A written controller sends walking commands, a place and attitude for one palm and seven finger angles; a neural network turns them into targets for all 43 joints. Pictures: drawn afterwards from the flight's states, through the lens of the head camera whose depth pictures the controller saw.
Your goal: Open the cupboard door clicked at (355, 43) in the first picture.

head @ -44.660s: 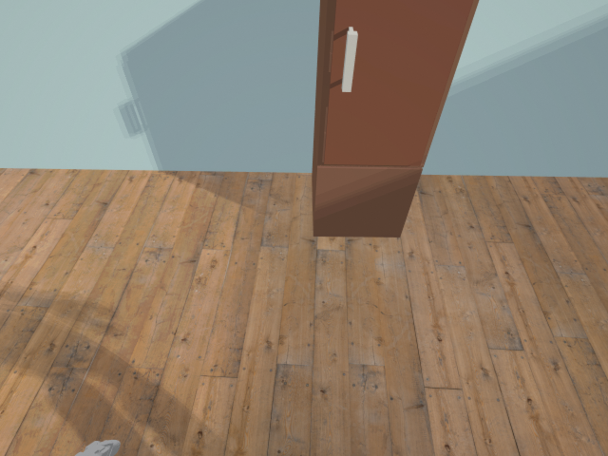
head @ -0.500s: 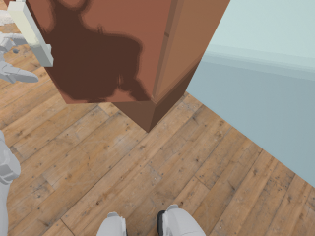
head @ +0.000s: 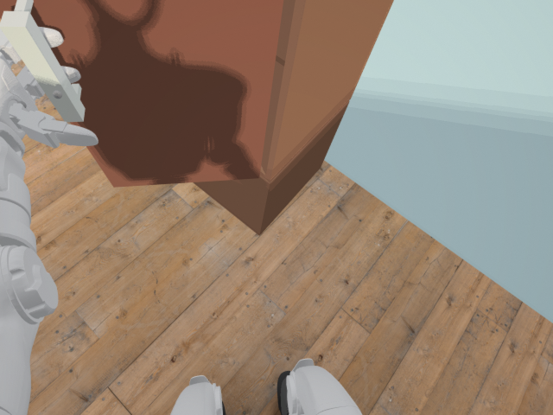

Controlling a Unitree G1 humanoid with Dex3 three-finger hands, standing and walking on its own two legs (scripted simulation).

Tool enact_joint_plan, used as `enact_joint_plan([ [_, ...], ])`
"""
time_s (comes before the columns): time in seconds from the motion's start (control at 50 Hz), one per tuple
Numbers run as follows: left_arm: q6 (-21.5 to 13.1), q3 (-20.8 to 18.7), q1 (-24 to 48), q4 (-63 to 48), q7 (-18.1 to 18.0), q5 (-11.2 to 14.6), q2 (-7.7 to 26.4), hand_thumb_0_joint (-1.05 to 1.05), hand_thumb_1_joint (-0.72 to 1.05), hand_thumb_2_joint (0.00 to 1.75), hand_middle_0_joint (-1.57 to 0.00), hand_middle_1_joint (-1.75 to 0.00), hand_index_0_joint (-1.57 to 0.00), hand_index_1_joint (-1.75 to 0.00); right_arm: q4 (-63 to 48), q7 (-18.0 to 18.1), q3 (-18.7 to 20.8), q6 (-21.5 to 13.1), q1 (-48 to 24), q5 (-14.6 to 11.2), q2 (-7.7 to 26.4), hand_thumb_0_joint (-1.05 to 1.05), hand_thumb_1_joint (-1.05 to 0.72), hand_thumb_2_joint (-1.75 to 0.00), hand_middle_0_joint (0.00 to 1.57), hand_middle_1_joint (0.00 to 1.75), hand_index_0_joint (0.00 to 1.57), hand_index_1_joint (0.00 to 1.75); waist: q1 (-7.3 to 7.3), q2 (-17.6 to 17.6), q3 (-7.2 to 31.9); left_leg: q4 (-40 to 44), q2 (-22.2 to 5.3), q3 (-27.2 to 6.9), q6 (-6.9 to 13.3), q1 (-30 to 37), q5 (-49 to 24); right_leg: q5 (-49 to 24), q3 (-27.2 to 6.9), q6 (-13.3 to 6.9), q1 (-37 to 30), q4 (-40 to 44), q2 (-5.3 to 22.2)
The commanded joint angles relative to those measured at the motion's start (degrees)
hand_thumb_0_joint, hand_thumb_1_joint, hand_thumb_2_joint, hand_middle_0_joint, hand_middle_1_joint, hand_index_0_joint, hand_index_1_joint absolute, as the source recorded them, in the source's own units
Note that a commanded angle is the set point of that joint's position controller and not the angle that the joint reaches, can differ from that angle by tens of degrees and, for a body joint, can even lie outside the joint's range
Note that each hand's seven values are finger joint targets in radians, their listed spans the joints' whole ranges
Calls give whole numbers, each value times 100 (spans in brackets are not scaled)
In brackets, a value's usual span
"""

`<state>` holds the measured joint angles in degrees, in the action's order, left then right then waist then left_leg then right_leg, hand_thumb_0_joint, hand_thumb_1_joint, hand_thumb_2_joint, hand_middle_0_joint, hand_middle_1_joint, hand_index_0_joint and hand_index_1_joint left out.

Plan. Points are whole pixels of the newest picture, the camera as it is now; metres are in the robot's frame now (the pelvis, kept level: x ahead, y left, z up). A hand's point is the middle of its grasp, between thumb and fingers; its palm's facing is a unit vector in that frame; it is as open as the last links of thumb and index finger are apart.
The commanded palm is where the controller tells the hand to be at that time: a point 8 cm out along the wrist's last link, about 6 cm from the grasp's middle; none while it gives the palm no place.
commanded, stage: slide the fingers in behind the handle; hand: left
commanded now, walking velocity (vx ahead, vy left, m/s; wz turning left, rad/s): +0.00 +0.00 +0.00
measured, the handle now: (52, 63) +0.58 +0.25 +0.09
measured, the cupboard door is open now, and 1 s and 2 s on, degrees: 46 47 69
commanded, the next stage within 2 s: close the thumb around the handle in 0.52 s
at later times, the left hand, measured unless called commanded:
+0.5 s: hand (61, 95) +0.52 +0.23 +0.10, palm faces +0.03 -1.00 -0.02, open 14.1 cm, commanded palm +0.50 +0.26 +0.09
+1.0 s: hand (61, 96) +0.52 +0.23 +0.10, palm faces +0.03 -1.00 -0.02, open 10.0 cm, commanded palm +0.50 +0.26 +0.09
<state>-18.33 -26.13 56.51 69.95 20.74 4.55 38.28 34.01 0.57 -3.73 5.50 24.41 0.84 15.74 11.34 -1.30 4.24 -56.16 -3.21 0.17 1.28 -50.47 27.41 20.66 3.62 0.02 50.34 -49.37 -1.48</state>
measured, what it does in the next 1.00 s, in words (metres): stands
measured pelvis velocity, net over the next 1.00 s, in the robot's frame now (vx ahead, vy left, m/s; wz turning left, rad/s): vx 0.00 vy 0.00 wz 0.00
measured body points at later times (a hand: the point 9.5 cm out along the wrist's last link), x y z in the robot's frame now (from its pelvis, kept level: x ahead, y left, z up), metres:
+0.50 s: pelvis +0.00 +0.00 +0.00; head +0.14 +0.02 +0.43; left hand +0.51 +0.28 +0.10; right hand -0.01 -0.27 -0.10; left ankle -0.02 +0.10 -0.68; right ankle +0.02 -0.13 -0.68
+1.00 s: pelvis +0.00 +0.00 +0.00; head +0.14 +0.03 +0.43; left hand +0.51 +0.28 +0.10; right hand -0.01 -0.26 -0.10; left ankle -0.02 +0.10 -0.68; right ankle +0.02 -0.13 -0.68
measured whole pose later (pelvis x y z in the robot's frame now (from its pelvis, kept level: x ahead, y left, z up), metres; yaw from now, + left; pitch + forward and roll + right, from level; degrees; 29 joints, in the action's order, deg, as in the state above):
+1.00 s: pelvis +0.00 +0.00 +0.00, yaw +0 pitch +21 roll -4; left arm -19.5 -25.3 55.0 68.9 18.4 5.0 35.7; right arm 34.8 0.3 -3.1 4.9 24.4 1.1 15.5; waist 10.6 -1.5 4.7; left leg -55.7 -2.9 0.3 1.3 -49.6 27.5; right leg 20.9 3.3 0.1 49.6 -49.3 -1.3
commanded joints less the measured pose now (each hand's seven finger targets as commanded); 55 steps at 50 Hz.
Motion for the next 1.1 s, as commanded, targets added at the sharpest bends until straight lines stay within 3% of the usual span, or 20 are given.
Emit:
enact_joint_plan([
  [0.0, -403, -207, 2412, -1275, -93, 144, 1565, 0, -50, 30, -30, -120, -30, -120, -172, 82, 444, -89, 1128, 16, 1098, 0, -90, -90, 20, 30, 20, 30, 10, -912, 2876, 578, 117, -299, 3, 1952, -2817, -1982, -124, -100, -1365, 304, -194],
  [0.2, -443, -112, 2184, -1432, -120, 180, 1326, 0, -50, 30, -30, -120, -30, -120, -198, 47, 481, -90, 1077, -3, 1067, 0, -90, -90, 20, 30, 20, 30, -44, -923, 2875, 627, 136, -205, 23, 1968, -2778, -2122, -169, -95, -1547, 367, -200],
  [0.24, -468, -254, 2147, -1381, -113, 199, 1495, 0, -50, 30, -30, -120, -30, -120, -184, 62, 478, -85, 1086, -4, 1094, 0, -90, -90, 20, 30, 20, 30, -77, -850, 2879, 637, 134, -233, 17, 1931, -2786, -2127, -159, -104, -1572, 343, -197],
  [0.28, -436, -54, 2221, -1291, -103, 179, 1305, 0, -50, 30, -30, -120, -30, -120, -168, 75, 468, -91, 1054, -16, 1078, 0, -90, -90, 20, 30, 20, 30, 16, -743, 2593, 662, 137, -234, 40, 1817, -2611, -1987, -160, -89, -1446, 377, -191],
  [0.32, -463, -79, 2295, -1340, -110, 193, 1313, 0, -50, 30, -30, -120, -30, -120, -186, 79, 467, -108, 1063, -3, 1082, 0, -90, -90, 20, 30, 20, 30, -22, -974, 2673, 652, 157, -226, 29, 1888, -2638, -1967, -165, -123, -1432, 353, -185],
  [0.36, -467, -182, 2254, -1288, -127, 149, 1485, 0, -50, 30, -30, -120, -30, -120, -163, 89, 473, -105, 1078, -4, 1096, 0, -90, -90, 20, 30, 20, 30, -31, -800, 2773, 638, 138, -263, 21, 1909, -2728, -2018, -158, -98, -1462, 330, -178],
  [0.4, -449, 70, 2322, -1271, -113, 168, 1136, 0, -50, 30, -30, -120, -30, -120, -145, 76, 471, -120, 1051, -4, 1064, 0, -90, -90, 20, 30, 20, 30, 41, -891, 2633, 635, 135, -249, 14, 1958, -2721, -1978, -147, -94, -1314, 358, -175],
  [0.44, -507, -116, 2309, -1416, -135, 183, 1302, 0, -50, 30, -30, -120, -30, -120, -138, 80, 503, -122, 1083, 14, 1094, 0, -90, -90, 20, 30, 20, 30, -50, -1011, 2990, 586, 118, -305, -23, 2250, -3029, -2051, -130, -110, -1290, 290, -181],
  [0.48, -479, 47, 2442, -1360, -131, 185, 1142, 0, -50, 30, -30, -120, -30, -120, -110, 73, 485, -129, 1061, 10, 1073, 0, -90, -90, 20, 30, 20, 30, 39, -913, 2781, 593, 115, -309, -23, 2121, -2929, -2020, -117, -95, -1252, 310, -176],
  [0.56, -475, -106, 2257, -1284, -166, 174, 1268, 0, -50, 30, -30, -120, -30, -120, -122, 74, 488, -119, 1071, 17, 1085, 0, -90, -90, 20, 30, 20, 30, -30, -893, 2876, 584, 118, -315, -22, 2146, -3010, -2053, -113, -108, -1295, 295, -180],
  [0.6, -435, 44, 2366, -1226, -151, 168, 1145, 0, -50, 30, -30, -120, -30, -120, -126, 80, 472, -120, 1039, 6, 1078, 0, -90, -90, 20, 30, 20, 30, 45, -786, 2672, 602, 127, -291, 2, 1971, -2798, -1979, -130, -91, -1277, 329, -177],
  [0.66, -453, -139, 2351, -1235, -173, 154, 1374, 0, -33, 37, -31, -122, -31, -122, -134, 86, 467, -116, 1064, 15, 1091, 0, -90, -90, 20, 30, 20, 30, -22, -839, 2830, 589, 134, -302, -12, 1989, -2887, -2053, -133, -103, -1380, 284, -171],
  [0.7, -453, 45, 2418, -1268, -149, 133, 1184, 0, -22, 42, -32, -123, -32, -123, -132, 77, 465, -128, 1039, 6, 1071, 0, -90, -90, 20, 30, 20, 30, 10, -926, 2729, 603, 132, -314, -21, 2027, -2833, -1945, -112, -107, -1245, 299, -172],
  [0.76, -526, -39, 2432, -1430, -185, 168, 1209, 0, -5, 49, -33, -125, -33, -125, -121, 76, 486, -129, 1066, 23, 1073, 0, -90, -90, 20, 30, 20, 30, -19, -1079, 3015, 554, 103, -363, -61, 2351, -3202, -2032, -100, -114, -1165, 258, -184],
  [0.78, -510, 83, 2475, -1420, -178, 184, 1039, 0, 0, 52, -34, -125, -34, -125, -107, 62, 487, -136, 1061, 23, 1055, 0, -90, -90, 20, 30, 20, 30, 40, -1032, 2955, 547, 105, -338, -50, 2315, -3133, -2022, -92, -98, -1134, 283, -185],
  [0.82, -522, -107, 2428, -1329, -196, 193, 1291, 0, 12, 56, -34, -127, -34, -127, -105, 72, 473, -132, 1084, 26, 1089, 0, -90, -90, 20, 30, 20, 30, -4, -843, 2833, 575, 116, -355, -24, 2100, -2999, -2028, -102, -122, -1294, 278, -200],
  [0.96, -524, 22, 2381, -1404, -178, 182, 1097, 0, 51, 73, -37, -131, -37, -131, -86, 55, 483, -126, 1073, 26, 1062, 0, -90, -90, 20, 30, 20, 30, -26, -1129, 2912, 575, 93, -377, -84, 2366, -3213, -1982, -67, -121, -1121, 275, -199],
  [1.02, -522, -77, 2453, -1349, -211, 187, 1273, 0, 68, 80, -38, -133, -38, -133, -92, 76, 470, -127, 1086, 29, 1096, 0, -90, -90, 20, 30, 20, 30, 37, -728, 2776, 597, 120, -349, -2, 2012, -2863, -1991, -112, -113, -1330, 303, -203],
  [1.04, -537, -40, 2500, -1409, -200, 149, 1272, 0, 73, 83, -39, -133, -39, -133, -86, 72, 477, -132, 1073, 23, 1081, 0, -90, -90, 20, 30, 20, 30, 9, -1026, 2894, 604, 123, -338, -28, 2139, -2929, -2003, -122, -111, -1290, 295, -188],
  [1.08, -521, -74, 2368, -1398, -188, 151, 1283, 0, 84, 88, -40, -134, -40, -134, -85, 69, 480, -133, 1077, 25, 1079, 0, -90, -90, 20, 30, 20, 30, -13, -970, 2905, 593, 114, -331, -34, 2169, -3016, -2060, -105, -111, -1307, 291, -187],
])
